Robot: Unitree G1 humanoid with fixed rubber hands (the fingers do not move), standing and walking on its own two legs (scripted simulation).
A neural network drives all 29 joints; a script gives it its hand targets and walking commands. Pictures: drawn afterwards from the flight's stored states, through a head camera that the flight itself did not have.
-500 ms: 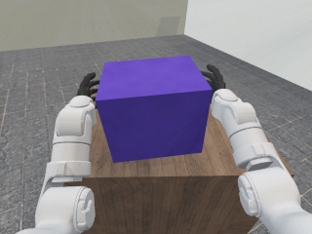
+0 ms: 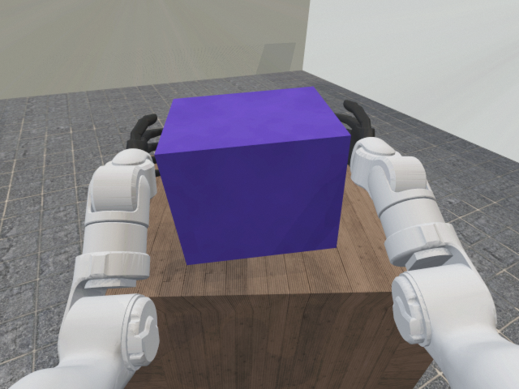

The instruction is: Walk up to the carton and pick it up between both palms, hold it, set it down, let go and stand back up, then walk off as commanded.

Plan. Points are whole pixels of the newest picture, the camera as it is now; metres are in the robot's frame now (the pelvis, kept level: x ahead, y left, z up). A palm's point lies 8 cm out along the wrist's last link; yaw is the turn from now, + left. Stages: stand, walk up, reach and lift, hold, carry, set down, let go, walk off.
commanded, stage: hold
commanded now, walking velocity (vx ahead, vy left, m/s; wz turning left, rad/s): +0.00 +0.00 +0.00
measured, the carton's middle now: (253, 171) +0.40 +0.00 +0.22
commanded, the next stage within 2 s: none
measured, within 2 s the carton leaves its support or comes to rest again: neither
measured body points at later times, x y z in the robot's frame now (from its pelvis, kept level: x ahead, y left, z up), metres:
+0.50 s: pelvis +0.00 +0.00 +0.00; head -0.07 +0.01 +0.44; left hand +0.39 +0.16 +0.24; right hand +0.40 -0.16 +0.26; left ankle +0.04 +0.07 -0.75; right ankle +0.00 -0.11 -0.75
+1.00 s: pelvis +0.01 +0.00 +0.00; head -0.06 +0.01 +0.44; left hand +0.39 +0.16 +0.25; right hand +0.40 -0.17 +0.26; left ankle +0.04 +0.07 -0.75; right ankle +0.00 -0.11 -0.75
